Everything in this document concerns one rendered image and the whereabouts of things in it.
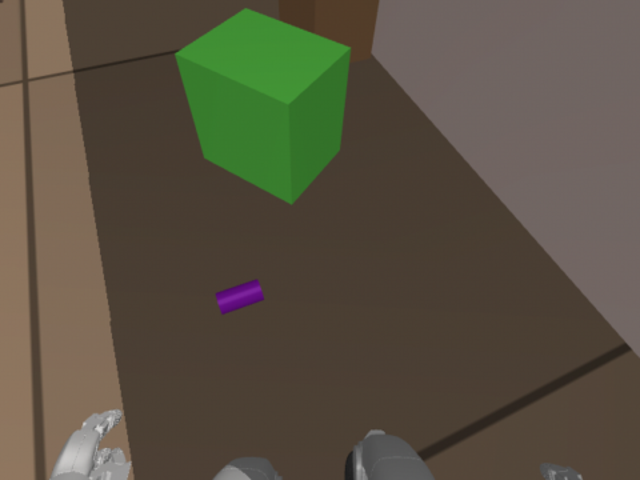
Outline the right robot hand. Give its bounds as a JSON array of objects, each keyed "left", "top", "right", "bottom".
[{"left": 540, "top": 463, "right": 582, "bottom": 480}]

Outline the left robot hand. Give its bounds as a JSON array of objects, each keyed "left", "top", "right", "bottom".
[{"left": 50, "top": 409, "right": 131, "bottom": 480}]

